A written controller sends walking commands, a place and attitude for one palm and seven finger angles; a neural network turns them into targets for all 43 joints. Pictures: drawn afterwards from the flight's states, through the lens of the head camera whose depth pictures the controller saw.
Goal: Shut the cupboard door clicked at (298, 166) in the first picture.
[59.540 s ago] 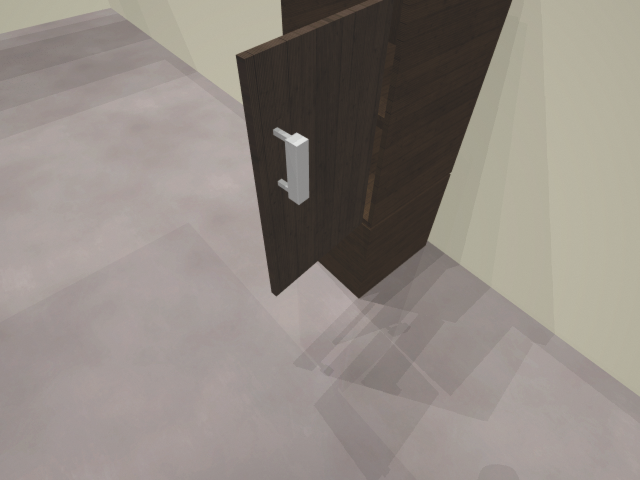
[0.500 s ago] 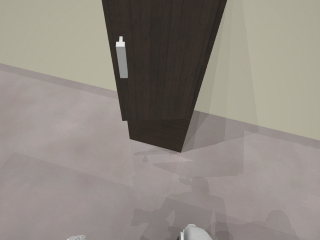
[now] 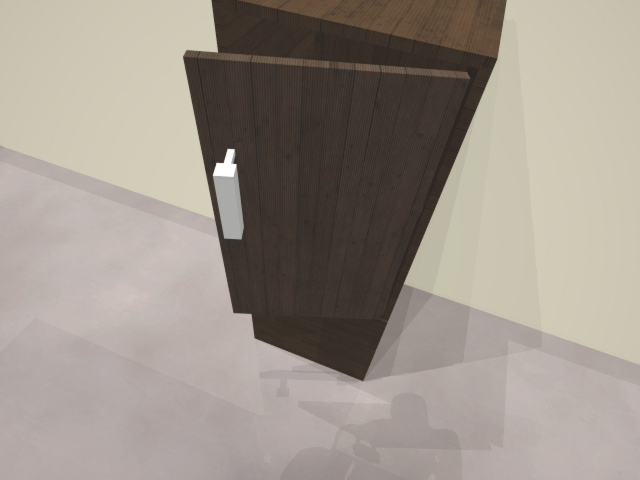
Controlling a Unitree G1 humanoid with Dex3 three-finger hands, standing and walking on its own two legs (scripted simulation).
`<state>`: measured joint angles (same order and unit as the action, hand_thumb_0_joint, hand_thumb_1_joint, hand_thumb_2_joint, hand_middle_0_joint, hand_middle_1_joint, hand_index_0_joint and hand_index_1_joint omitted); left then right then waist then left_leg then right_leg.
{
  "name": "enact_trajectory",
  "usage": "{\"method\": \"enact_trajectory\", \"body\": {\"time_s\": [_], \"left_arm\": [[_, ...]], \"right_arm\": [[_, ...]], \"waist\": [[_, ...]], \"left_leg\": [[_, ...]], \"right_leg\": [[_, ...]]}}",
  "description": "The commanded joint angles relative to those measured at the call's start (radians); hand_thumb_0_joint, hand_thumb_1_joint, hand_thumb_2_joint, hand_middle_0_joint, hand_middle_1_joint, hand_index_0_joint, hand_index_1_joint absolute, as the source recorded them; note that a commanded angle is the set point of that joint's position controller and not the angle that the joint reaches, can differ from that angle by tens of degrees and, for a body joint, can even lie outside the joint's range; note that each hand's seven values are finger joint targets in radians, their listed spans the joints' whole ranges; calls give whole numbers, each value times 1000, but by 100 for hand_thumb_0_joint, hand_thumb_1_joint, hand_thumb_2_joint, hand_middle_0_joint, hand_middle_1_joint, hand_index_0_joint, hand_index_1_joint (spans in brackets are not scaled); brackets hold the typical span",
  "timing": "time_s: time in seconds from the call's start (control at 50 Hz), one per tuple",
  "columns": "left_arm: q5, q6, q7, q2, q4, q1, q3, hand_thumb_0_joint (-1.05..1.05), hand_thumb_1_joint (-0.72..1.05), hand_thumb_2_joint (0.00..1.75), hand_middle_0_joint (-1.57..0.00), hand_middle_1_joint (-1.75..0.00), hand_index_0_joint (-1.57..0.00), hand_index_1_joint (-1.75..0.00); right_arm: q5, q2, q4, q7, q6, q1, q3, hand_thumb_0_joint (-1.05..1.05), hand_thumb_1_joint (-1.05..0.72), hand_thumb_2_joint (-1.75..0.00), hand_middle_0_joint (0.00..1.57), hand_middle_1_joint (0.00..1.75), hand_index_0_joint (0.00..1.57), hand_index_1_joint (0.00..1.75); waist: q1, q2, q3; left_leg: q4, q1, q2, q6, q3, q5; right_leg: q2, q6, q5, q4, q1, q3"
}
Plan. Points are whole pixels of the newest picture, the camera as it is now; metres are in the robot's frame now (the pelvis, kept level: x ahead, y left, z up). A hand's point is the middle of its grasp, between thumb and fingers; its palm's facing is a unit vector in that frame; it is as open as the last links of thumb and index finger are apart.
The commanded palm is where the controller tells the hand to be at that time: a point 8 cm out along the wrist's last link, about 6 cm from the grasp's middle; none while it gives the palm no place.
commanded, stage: come to a stop and stand still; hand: left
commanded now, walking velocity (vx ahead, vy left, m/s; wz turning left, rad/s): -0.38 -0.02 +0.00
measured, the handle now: (232, 194) +0.48 +0.17 +0.07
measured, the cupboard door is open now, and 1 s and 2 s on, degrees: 20 20 20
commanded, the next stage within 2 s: look again from close up in 0.88 s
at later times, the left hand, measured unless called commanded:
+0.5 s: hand out of the picture +0.08 +0.18 -0.16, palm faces +0.07 -0.96 -0.25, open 7.4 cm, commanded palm none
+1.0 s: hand out of the picture +0.03 +0.18 -0.16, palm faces +0.02 -0.98 -0.21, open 7.3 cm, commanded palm none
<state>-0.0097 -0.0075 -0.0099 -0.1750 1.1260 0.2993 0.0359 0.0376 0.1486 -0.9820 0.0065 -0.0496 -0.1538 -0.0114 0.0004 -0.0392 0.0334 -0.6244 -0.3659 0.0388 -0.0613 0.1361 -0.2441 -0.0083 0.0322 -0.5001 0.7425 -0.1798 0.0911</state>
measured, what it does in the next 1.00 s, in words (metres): steps on the spot: right foot, then left foot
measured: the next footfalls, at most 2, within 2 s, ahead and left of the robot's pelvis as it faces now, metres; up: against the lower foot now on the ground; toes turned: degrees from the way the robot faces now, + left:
right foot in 0.18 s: +0.07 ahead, -0.16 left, +0.00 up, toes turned -1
left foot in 0.56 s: +0.06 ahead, +0.11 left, +0.00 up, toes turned +4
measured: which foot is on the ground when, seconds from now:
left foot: down 0.00-0.24, up 0.26-0.54, down 0.56-1.00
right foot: up 0.00-0.16, down 0.18-0.56, up 0.58-0.80, down 0.82-1.00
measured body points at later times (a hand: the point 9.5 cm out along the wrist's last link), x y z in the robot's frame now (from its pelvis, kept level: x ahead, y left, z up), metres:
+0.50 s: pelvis +0.04 -0.02 +0.02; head +0.09 -0.01 +0.46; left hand +0.08 +0.23 -0.14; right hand +0.13 -0.28 -0.13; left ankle +0.00 +0.10 -0.69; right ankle +0.03 -0.16 -0.72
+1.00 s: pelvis +0.01 +0.00 +0.02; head +0.02 +0.00 +0.47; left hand +0.03 +0.23 -0.14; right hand +0.03 -0.23 -0.14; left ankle +0.02 +0.11 -0.72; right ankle -0.02 -0.12 -0.72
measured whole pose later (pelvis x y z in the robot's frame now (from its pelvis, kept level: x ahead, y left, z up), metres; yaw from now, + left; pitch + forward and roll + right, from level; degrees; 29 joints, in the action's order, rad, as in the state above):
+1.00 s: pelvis +0.01 +0.00 +0.02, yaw +0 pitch -1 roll +0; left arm -0.01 0.01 -0.04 -0.16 1.11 0.25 0.00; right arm 0.01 0.17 -1.10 0.02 0.01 -0.23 -0.01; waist 0.01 0.00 0.03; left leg -0.42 -0.19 0.00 -0.02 0.07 -0.21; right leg 0.00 0.00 -0.27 0.41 -0.13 -0.02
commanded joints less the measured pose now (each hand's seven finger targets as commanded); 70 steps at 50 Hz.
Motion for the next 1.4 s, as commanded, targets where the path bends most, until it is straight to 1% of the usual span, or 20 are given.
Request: {"method": "enact_trajectory", "body": {"time_s": [0.0,0.14,0.18,0.22,0.28,0.4,0.48,0.54,0.56,0.6,0.7,0.76,0.8,0.86,0.94,0.96,1.02,1.04,1.12,1.38], "left_arm": [[1,-2,-14,-46,-76,6,-3,0,90,90,-20,-30,-20,-30],[-17,28,-23,-98,-86,54,14,0,90,90,-20,-30,-20,-30],[-23,29,-22,-140,-119,9,24,0,90,90,-20,-30,-20,-30],[-22,14,-25,-198,-120,3,35,0,90,90,-20,-30,-20,-30],[-25,12,-39,-202,-117,6,43,0,90,90,-20,-30,-20,-30],[-25,18,-45,-224,-140,-18,60,0,90,90,-20,-30,-20,-30],[-16,25,-39,-218,-147,-79,54,0,90,90,-20,-30,-20,-30],[-8,42,-38,-99,-168,-35,22,0,90,90,-20,-30,-20,-30],[-5,49,-36,-108,-183,-82,19,0,90,90,-20,-30,-20,-30],[-1,66,-36,-117,-162,-101,24,0,90,90,-20,-30,-20,-30],[-1,50,-21,-101,-136,-82,6,0,90,90,-20,-30,-20,-30],[-4,31,-22,-99,-99,-16,0,0,90,90,-20,-30,-20,-30],[-6,12,-24,-136,-92,-44,-8,0,90,90,-20,-30,-20,-30],[-3,-5,-24,-115,-75,-57,-14,0,90,90,-20,-30,-20,-30],[-1,-2,-26,-92,-52,-35,-20,0,90,90,-20,-30,-20,-30],[-23,-34,-66,-100,-51,61,-25,0,90,90,-20,-30,-20,-30],[-5,-28,-46,-128,-128,-12,-29,0,90,90,-20,-30,-20,-30],[-6,-30,-41,-129,-132,-1,-28,0,90,90,-20,-30,-20,-30],[-4,-24,-33,-112,-120,13,-36,0,90,90,-20,-30,-20,-30],[-4,-26,-29,-135,-93,10,-31,0,90,90,-20,-30,-20,-30]], "right_arm": [[-13,159,-8,46,19,-106,-17,0,-90,-90,20,30,20,30],[-32,183,1,36,64,-8,-59,0,-90,-90,20,30,20,30],[-30,168,14,27,81,-4,-71,0,-90,-90,20,30,20,30],[-31,118,19,20,91,-40,-69,0,-90,-90,20,30,20,30],[-33,121,35,24,98,8,-65,0,-90,-90,20,30,20,30],[-34,125,52,12,93,38,-51,0,-90,-90,20,30,20,30],[-34,127,15,11,85,-74,-48,0,-90,-90,20,30,20,30],[-16,259,30,10,69,-81,-65,0,-90,-90,20,30,20,30],[-8,252,32,23,66,-76,-58,0,-90,-90,20,30,20,30],[-9,223,26,41,62,-50,-44,0,-90,-90,20,30,20,30],[-19,200,9,37,56,-40,-39,0,-90,-90,20,30,20,30],[-33,172,-17,33,51,-46,-38,0,-90,-90,20,30,20,30],[-43,126,-21,23,51,-68,-32,0,-90,-90,20,30,20,30],[-33,122,-63,21,50,-105,-28,0,-90,-90,20,30,20,30],[-33,112,-105,19,44,-119,-17,0,-90,-90,20,30,20,30],[-32,159,-25,11,23,-59,-18,0,-90,-90,20,30,20,30],[-21,123,-4,3,34,-144,-10,0,-90,-90,20,30,20,30],[-16,122,3,1,28,-142,-9,0,-90,-90,20,30,20,30],[-22,138,11,5,27,-156,-9,0,-90,-90,20,30,20,30],[-24,154,-51,10,13,-136,-9,0,-90,-90,20,30,20,30]], "waist": [[3,203,-32],[-26,91,-65],[-14,58,-49],[-8,-169,-68],[-38,-136,-67],[-55,-156,-106],[6,-153,-107],[-5,246,-102],[8,174,-37],[-4,275,-18],[-12,191,-67],[-34,107,-66],[11,14,-28],[23,-96,-46],[11,-31,26],[-19,23,50],[29,121,48],[15,195,49],[11,27,43],[2,8,29]], "left_leg": [[313,162,319,-134,-338,603],[185,139,166,-18,-154,395],[107,115,91,26,-120,213],[-110,53,-37,83,-42,-74],[-405,-109,-52,90,-151,-352],[-253,-100,-46,115,-131,-272],[163,144,-43,110,-86,27],[262,217,305,-63,-348,608],[281,175,298,-110,-362,675],[285,150,259,-105,-310,718],[283,234,204,-99,-261,522],[240,185,140,-35,-242,345],[250,173,51,43,-185,88],[249,263,49,55,-156,169],[301,241,59,50,-162,123],[102,181,73,64,-135,222],[197,110,54,43,-174,-62],[214,92,54,33,-184,-44],[240,85,54,20,-196,-96],[247,156,60,19,-169,30]], "right_leg": [[89,-43,-38,167,-177,-124],[70,-28,456,-201,-35,-109],[144,12,586,-240,-77,-197],[326,117,914,-343,-17,-368],[379,209,1244,-303,119,-366],[330,165,1141,-289,216,-255],[248,77,880,-227,82,-194],[56,-50,-5,-16,-89,-64],[26,-52,-72,82,-137,-98],[36,-51,-42,198,-147,-172],[33,-50,56,-40,-74,-102],[44,-35,319,-346,68,-133],[154,10,394,-421,18,-247],[136,14,495,-408,-11,-229],[110,2,356,-450,-26,-215],[144,-22,634,-387,-54,-231],[95,29,110,-352,-129,-214],[87,32,147,-337,-119,-199],[70,25,100,-334,-113,-201],[85,15,244,-339,-105,-217]]}}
